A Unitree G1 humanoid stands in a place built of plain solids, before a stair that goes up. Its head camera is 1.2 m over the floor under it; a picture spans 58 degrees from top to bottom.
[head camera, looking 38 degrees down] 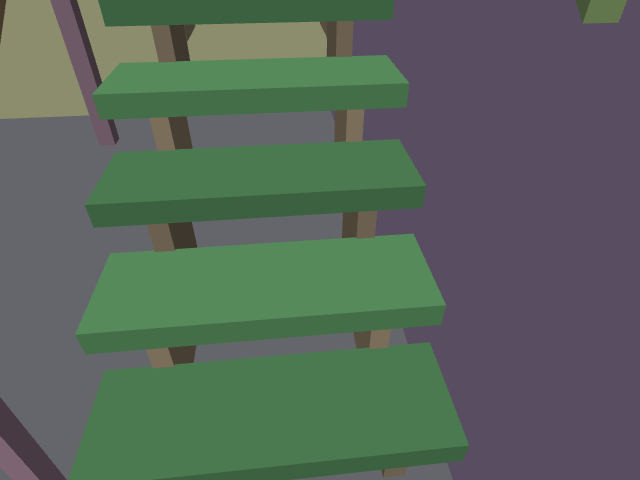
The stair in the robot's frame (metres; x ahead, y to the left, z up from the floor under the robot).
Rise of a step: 0.19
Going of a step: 0.27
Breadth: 0.91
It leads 6 degrees to the left of straight ahead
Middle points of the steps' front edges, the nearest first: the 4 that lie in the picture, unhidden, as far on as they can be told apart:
0.45 0.10 0.19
0.72 0.13 0.39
0.99 0.16 0.58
1.25 0.19 0.78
